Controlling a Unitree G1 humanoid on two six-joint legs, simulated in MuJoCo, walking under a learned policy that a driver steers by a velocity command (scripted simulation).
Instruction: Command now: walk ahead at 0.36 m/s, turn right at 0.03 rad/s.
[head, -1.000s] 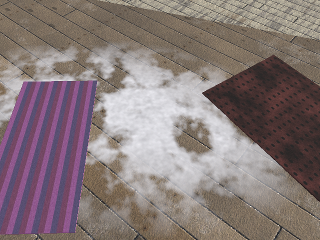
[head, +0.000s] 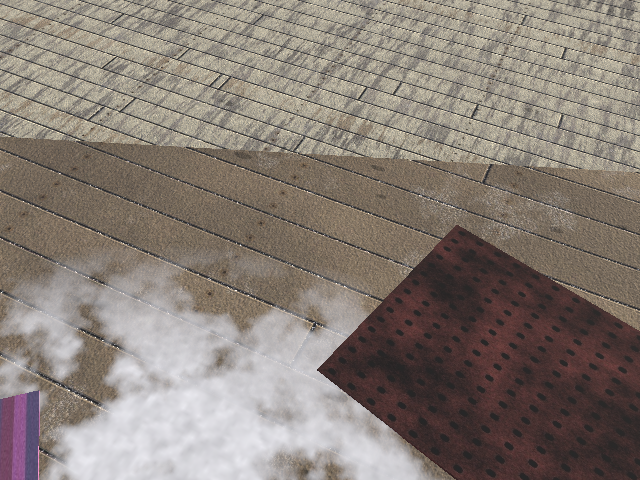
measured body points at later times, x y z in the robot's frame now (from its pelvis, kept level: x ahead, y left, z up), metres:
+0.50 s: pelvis +0.12 -0.04 -0.01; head +0.15 -0.04 +0.44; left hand +0.17 +0.24 -0.14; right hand +0.23 -0.28 -0.15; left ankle +0.10 +0.09 -0.69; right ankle +0.21 -0.10 -0.75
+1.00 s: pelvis +0.10 +0.00 -0.01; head +0.11 +0.01 +0.44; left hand +0.06 +0.27 -0.15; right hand +0.30 -0.20 -0.12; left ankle +0.07 +0.07 -0.75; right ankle +0.13 -0.13 -0.72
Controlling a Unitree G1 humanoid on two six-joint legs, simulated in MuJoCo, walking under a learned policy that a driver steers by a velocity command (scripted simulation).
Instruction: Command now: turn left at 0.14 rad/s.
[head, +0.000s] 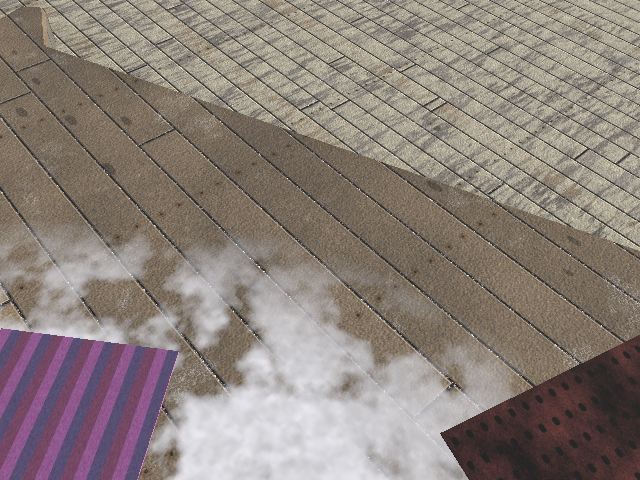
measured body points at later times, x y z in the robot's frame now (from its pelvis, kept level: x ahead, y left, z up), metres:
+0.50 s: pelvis -0.01 -0.02 +0.00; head -0.01 -0.03 +0.45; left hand +0.03 +0.22 -0.15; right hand +0.01 -0.27 -0.15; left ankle +0.00 +0.08 -0.74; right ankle -0.02 -0.12 -0.74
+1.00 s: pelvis +0.00 -0.03 +0.00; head +0.00 -0.03 +0.45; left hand -0.01 +0.19 -0.16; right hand -0.01 -0.25 -0.16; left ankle +0.00 +0.08 -0.74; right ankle -0.02 -0.12 -0.74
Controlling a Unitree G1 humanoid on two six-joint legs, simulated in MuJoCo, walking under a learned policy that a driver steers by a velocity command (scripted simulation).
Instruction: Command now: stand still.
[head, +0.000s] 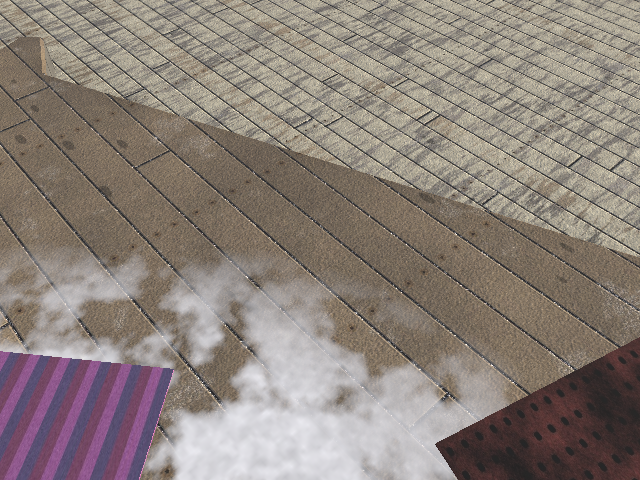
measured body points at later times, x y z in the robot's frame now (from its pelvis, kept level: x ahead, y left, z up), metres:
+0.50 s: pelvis +0.01 -0.01 +0.00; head +0.02 -0.01 +0.45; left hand -0.02 +0.21 -0.16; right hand -0.02 -0.22 -0.17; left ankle +0.01 +0.11 -0.75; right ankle -0.01 -0.09 -0.75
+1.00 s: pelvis +0.11 +0.04 -0.01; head +0.12 +0.06 +0.44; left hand +0.03 +0.27 -0.17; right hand +0.14 -0.20 -0.15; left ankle +0.11 +0.12 -0.75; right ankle -0.01 -0.08 -0.70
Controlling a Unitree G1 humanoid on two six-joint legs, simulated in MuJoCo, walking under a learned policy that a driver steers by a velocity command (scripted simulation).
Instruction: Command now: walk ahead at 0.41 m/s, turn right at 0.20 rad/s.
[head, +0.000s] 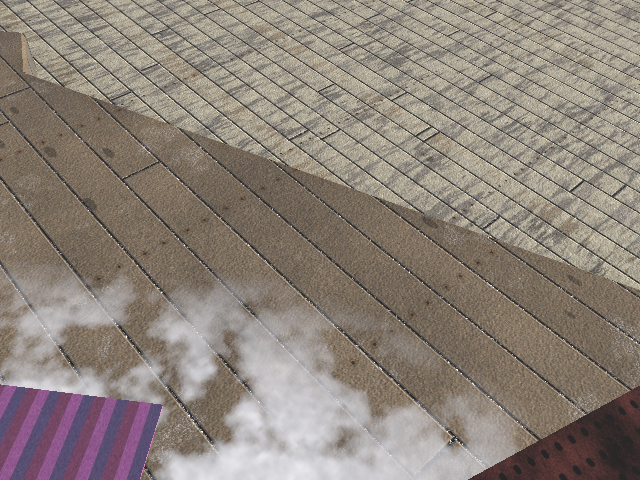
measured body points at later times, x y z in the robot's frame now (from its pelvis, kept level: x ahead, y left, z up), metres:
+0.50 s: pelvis +0.26 -0.03 -0.02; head +0.30 -0.03 +0.43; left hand +0.42 +0.19 -0.16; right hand +0.19 -0.25 -0.16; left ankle +0.10 +0.10 -0.62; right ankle +0.32 -0.06 -0.73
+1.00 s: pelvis +0.55 -0.07 -0.01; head +0.59 -0.08 +0.44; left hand +0.59 +0.19 -0.15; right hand +0.65 -0.35 -0.11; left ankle +0.68 -0.04 -0.73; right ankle +0.33 -0.06 -0.70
